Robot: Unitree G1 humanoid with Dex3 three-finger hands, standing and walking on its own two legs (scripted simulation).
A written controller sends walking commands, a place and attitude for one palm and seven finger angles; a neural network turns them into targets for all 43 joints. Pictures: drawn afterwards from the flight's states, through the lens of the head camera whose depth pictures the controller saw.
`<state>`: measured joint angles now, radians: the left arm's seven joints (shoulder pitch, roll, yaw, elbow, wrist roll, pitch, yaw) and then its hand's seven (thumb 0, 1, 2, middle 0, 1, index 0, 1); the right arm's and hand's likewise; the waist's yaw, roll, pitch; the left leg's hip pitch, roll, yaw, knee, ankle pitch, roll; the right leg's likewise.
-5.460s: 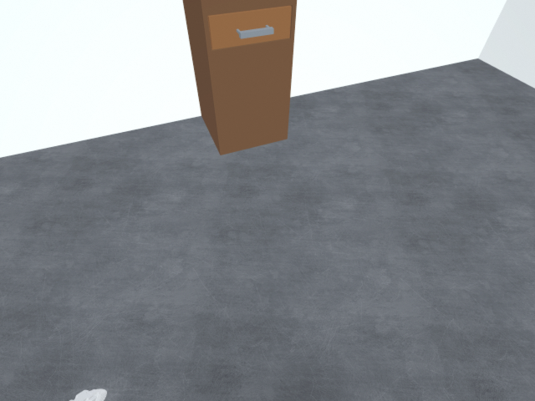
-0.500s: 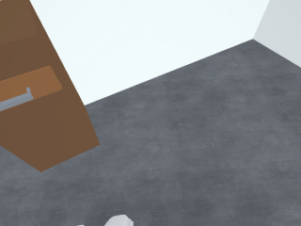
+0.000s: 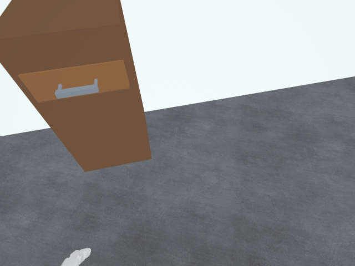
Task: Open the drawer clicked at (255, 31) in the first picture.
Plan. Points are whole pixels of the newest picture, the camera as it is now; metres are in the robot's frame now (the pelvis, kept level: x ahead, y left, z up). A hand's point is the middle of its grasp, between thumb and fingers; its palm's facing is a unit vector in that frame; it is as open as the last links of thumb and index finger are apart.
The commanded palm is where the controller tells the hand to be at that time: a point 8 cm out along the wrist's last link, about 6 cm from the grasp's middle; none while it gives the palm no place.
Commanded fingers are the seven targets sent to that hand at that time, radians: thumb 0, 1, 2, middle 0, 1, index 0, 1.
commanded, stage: turn to face it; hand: left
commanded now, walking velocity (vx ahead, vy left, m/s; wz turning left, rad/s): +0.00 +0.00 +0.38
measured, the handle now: (77, 87) +0.74 +0.44 -0.08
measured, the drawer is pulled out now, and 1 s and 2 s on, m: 0.00 0.00 0.00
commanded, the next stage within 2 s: take the last steps up to it in 0.22 s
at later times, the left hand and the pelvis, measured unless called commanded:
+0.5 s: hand out of the picture -0.07 +0.20 -0.17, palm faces +0.28 -0.93 -0.23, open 7.4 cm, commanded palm none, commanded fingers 0.00 0.90 0.90 -0.20 -0.30 -0.20 -0.30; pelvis -0.02 +0.01 +0.00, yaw +12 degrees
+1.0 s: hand (98, 253) +0.17 +0.23 -0.16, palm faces +0.17 -0.97 -0.18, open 7.4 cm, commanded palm none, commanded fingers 0.00 0.90 0.90 -0.20 -0.30 -0.20 -0.30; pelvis +0.10 +0.03 -0.01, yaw +13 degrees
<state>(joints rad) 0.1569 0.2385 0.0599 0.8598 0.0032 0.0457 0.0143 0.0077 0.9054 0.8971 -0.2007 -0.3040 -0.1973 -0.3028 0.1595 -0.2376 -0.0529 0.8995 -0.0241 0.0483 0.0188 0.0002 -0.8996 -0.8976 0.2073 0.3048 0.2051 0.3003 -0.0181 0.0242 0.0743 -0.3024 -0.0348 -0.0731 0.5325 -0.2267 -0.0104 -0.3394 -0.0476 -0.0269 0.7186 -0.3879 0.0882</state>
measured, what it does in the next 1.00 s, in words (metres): walks ahead: right foot, then left foot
